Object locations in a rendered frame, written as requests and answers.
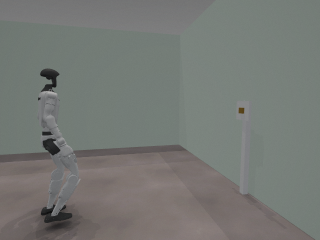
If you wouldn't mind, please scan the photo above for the robot right upper arm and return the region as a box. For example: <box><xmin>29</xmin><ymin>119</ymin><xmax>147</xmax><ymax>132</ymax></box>
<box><xmin>43</xmin><ymin>91</ymin><xmax>58</xmax><ymax>123</ymax></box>

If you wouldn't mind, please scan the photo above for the panel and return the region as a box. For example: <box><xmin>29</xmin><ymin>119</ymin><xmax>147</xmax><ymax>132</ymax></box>
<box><xmin>236</xmin><ymin>101</ymin><xmax>252</xmax><ymax>195</ymax></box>

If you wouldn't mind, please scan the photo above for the robot head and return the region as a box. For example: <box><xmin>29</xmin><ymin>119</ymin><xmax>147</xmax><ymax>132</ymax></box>
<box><xmin>40</xmin><ymin>68</ymin><xmax>60</xmax><ymax>93</ymax></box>

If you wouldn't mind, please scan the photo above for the right robot forearm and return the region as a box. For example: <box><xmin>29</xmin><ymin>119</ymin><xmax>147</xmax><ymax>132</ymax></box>
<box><xmin>46</xmin><ymin>115</ymin><xmax>67</xmax><ymax>147</ymax></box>

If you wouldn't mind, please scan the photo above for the button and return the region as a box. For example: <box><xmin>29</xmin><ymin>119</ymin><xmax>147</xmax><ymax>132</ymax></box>
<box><xmin>238</xmin><ymin>107</ymin><xmax>245</xmax><ymax>114</ymax></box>

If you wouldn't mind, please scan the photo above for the left robot shin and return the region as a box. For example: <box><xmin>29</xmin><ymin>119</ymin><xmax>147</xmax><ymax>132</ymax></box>
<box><xmin>47</xmin><ymin>173</ymin><xmax>65</xmax><ymax>209</ymax></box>

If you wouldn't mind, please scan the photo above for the robot right hand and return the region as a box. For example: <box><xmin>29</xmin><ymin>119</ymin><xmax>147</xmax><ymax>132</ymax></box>
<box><xmin>60</xmin><ymin>144</ymin><xmax>78</xmax><ymax>167</ymax></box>

